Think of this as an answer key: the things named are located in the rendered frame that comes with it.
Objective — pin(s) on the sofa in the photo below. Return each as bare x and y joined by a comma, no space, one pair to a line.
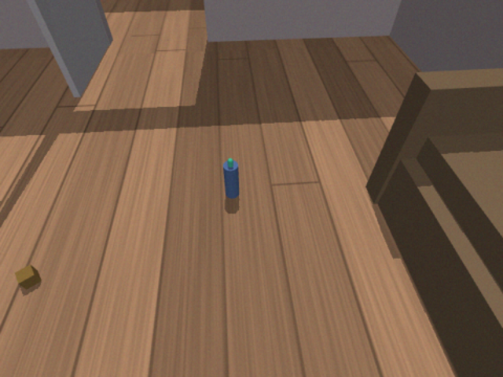
438,182

